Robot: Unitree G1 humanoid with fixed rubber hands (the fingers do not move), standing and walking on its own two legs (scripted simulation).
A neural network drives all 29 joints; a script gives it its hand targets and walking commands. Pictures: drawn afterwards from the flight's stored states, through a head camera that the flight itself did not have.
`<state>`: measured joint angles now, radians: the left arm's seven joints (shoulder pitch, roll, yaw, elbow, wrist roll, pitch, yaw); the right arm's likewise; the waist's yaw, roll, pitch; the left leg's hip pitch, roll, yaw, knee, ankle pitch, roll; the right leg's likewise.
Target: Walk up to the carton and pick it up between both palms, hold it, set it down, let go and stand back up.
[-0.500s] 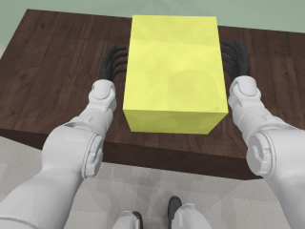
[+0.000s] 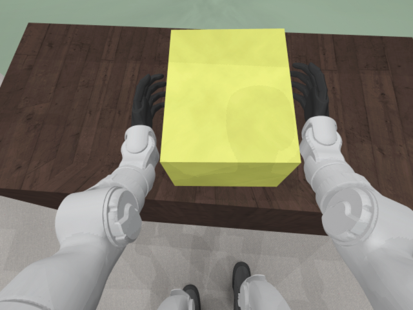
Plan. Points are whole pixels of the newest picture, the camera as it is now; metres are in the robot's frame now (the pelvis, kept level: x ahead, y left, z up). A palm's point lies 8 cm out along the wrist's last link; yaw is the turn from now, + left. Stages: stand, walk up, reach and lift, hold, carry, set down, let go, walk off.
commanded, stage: reach and lift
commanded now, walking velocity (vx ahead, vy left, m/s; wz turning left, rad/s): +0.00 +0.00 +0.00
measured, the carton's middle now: (226, 111) +0.50 -0.04 -0.05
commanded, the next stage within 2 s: none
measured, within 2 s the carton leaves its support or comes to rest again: neither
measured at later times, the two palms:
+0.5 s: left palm (144, 119) +0.47 +0.12 -0.01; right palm (314, 109) +0.46 -0.20 +0.01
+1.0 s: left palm (144, 119) +0.47 +0.12 -0.01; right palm (314, 110) +0.46 -0.20 +0.01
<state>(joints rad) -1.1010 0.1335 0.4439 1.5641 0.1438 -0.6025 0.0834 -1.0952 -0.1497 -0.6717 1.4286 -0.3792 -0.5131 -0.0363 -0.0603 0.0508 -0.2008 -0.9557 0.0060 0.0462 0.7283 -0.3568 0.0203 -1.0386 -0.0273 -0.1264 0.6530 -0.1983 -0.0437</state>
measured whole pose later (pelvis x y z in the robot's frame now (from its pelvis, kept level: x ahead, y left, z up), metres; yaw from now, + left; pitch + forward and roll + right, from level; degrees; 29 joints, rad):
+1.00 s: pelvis +0.02 -0.01 +0.01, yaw +0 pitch +32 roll -1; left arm -0.98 0.08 0.55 1.44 0.28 -0.63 0.09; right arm -0.99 -0.09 -0.73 1.37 -0.49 -0.61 -0.07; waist -0.06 0.04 -0.18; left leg -0.85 0.02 0.04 0.62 -0.33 0.01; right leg -0.93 0.00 -0.14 0.54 -0.18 -0.05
